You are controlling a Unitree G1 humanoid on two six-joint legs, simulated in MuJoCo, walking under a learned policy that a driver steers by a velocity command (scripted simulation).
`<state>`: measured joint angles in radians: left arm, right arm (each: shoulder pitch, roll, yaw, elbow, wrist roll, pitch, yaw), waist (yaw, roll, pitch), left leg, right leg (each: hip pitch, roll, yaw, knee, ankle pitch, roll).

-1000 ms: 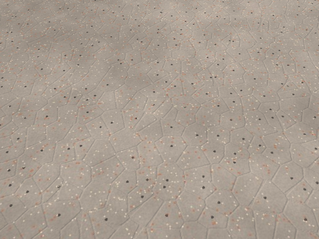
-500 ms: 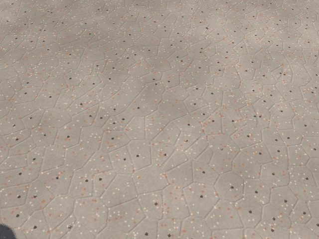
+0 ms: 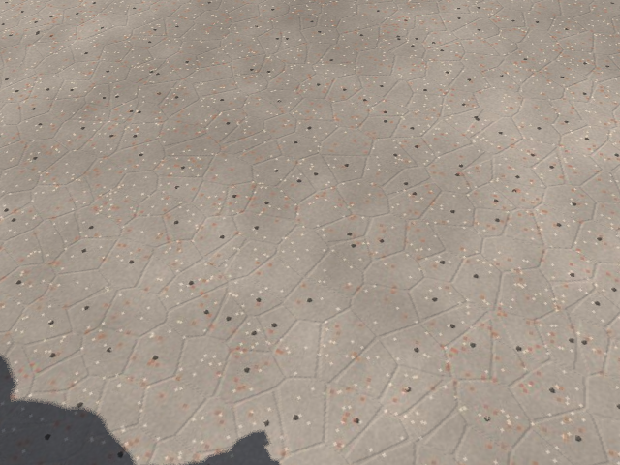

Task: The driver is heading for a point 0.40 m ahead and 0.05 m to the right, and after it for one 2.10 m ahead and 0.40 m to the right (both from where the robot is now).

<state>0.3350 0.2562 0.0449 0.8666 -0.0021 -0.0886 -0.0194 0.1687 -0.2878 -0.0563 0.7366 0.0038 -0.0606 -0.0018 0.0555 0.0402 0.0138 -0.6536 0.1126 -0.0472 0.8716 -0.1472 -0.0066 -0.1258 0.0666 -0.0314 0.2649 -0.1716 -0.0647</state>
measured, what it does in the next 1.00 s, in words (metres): walks ahead, turning right: left foot, then right foot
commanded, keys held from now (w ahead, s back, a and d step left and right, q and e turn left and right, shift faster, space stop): w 0.12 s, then no key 0.04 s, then e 0.58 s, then no key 0.02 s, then w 0.24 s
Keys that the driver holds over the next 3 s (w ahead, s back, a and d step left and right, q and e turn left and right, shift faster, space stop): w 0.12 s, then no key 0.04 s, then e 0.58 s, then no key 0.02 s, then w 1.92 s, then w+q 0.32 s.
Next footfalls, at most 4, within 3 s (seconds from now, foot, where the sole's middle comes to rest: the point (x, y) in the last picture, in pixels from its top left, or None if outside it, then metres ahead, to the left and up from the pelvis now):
0.22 left None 0.31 0.16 -0.78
0.70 right None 0.28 -0.10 -0.78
1.20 left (306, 462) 0.49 0.09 -0.78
1.70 right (457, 365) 0.73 -0.25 -0.78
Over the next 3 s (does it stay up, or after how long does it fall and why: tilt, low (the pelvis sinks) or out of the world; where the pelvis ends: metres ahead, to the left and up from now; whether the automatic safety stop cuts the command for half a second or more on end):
stays up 1.27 -0.36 0.00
